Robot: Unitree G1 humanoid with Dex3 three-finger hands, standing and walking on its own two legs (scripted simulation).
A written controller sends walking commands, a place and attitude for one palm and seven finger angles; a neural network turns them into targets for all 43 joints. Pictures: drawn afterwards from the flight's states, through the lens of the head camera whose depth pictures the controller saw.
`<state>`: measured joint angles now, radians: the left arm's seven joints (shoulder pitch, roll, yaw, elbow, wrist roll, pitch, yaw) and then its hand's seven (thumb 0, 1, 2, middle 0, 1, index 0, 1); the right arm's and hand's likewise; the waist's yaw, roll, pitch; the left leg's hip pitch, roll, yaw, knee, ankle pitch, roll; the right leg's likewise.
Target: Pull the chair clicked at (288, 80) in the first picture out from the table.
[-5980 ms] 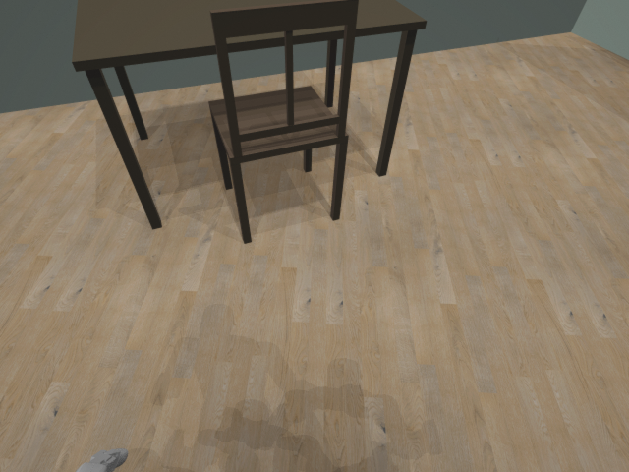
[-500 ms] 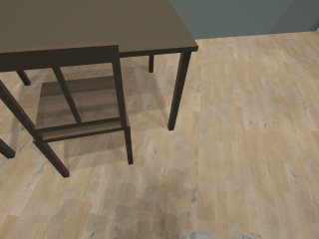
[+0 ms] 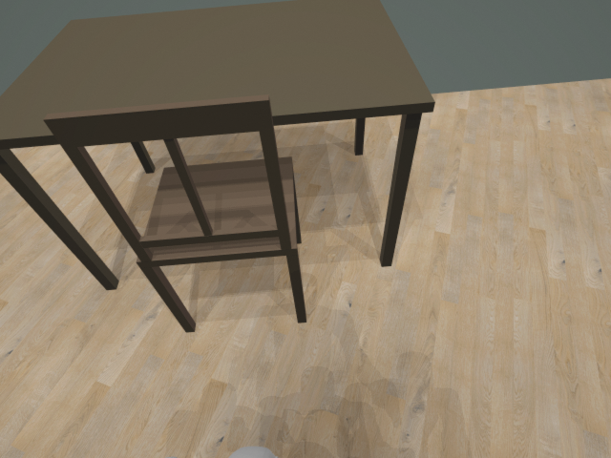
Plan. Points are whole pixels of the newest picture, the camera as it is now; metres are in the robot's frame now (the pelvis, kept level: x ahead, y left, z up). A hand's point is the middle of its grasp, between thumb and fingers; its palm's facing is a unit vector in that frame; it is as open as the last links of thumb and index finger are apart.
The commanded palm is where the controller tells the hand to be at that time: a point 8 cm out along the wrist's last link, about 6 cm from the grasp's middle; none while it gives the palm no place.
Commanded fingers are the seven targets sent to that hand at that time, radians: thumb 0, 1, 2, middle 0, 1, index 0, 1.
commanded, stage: take the last steps up to it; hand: left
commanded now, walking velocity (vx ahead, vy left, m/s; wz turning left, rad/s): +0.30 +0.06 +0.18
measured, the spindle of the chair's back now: (191, 191) +0.67 +0.29 -0.09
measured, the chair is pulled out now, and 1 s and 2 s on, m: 0.00 0.00 0.00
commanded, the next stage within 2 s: come to a stop and stand still in 0.72 s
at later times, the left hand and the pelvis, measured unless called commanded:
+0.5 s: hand out of the picture +0.07 +0.26 -0.18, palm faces +0.13 -0.98 -0.18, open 7.3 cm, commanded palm none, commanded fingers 0.00 0.90 0.90 -0.20 -0.30 -0.20 -0.30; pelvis +0.08 +0.07 +0.00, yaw +4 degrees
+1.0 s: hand (185, 373) +0.28 +0.24 -0.17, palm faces +0.09 -0.97 -0.22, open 7.2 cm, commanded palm none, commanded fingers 0.00 0.90 0.90 -0.20 -0.30 -0.20 -0.30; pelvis +0.24 +0.06 -0.01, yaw +3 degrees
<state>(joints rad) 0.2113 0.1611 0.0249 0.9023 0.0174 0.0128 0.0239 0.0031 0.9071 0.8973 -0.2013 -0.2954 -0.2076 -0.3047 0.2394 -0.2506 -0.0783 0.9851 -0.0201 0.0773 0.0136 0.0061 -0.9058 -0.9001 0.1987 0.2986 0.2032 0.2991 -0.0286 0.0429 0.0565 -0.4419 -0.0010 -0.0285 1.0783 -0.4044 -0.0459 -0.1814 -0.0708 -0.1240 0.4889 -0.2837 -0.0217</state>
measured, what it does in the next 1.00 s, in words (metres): walks ahead: left foot, then right foot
